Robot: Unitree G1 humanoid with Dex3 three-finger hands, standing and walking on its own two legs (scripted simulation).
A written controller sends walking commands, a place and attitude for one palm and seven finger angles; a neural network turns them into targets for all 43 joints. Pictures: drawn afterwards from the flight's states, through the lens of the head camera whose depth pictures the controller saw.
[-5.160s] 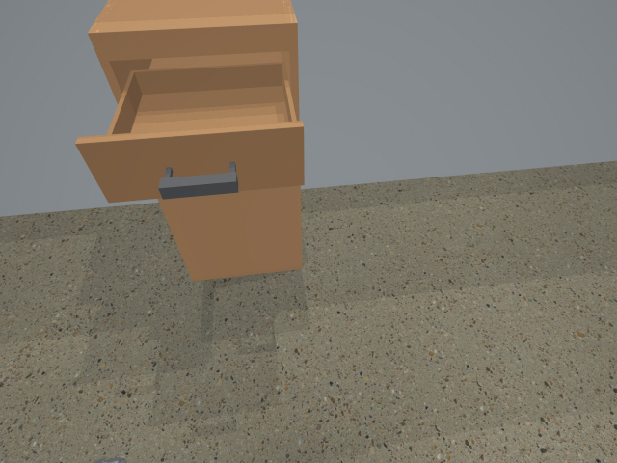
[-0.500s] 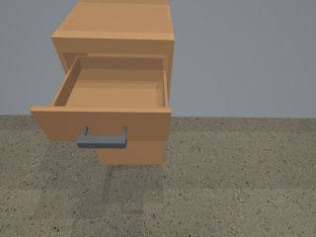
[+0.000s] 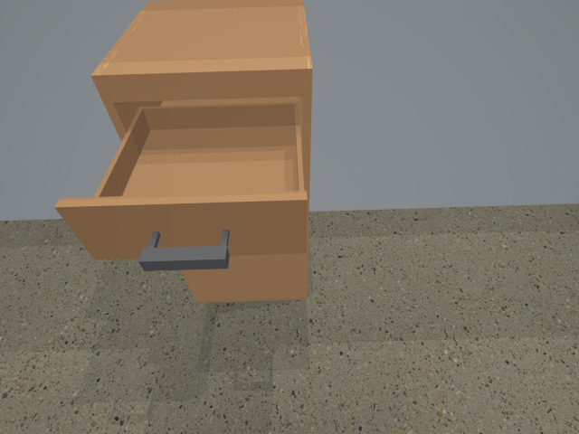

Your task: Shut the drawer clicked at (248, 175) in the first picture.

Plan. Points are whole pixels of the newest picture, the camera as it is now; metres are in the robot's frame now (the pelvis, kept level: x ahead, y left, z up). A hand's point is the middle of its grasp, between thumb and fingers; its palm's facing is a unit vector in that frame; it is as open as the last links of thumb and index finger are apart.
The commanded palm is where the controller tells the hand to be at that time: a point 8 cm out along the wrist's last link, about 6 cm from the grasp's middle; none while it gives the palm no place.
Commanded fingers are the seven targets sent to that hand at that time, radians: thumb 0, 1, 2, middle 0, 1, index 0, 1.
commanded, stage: look again from close up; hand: left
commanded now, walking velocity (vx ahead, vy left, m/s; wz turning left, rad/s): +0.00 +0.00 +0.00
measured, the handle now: (188, 247) +0.38 +0.19 +0.02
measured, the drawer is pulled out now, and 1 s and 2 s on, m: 0.30 0.30 0.30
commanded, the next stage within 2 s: shuffle to correct the standing spot in 0.08 s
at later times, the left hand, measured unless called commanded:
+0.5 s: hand out of the picture -0.01 +0.15 -0.19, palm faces +0.07 -0.98 -0.17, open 7.4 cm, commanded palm none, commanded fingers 0.00 0.90 0.90 -0.20 -0.30 -0.20 -0.30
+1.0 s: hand out of the picture +0.08 +0.15 -0.19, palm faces +0.09 -0.98 -0.17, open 7.4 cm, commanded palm none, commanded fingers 0.00 0.90 0.90 -0.20 -0.30 -0.20 -0.30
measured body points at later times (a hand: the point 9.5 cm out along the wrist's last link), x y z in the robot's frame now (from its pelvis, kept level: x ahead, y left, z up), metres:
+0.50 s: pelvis +0.03 -0.02 -0.01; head +0.04 -0.02 +0.44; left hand -0.01 +0.20 -0.17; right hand +0.01 -0.24 -0.17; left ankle -0.02 +0.11 -0.74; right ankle +0.00 -0.13 -0.74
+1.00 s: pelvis +0.10 -0.01 -0.01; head +0.13 -0.01 +0.44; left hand +0.08 +0.20 -0.17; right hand +0.16 -0.24 -0.16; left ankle +0.13 +0.09 -0.74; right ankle +0.06 -0.12 -0.70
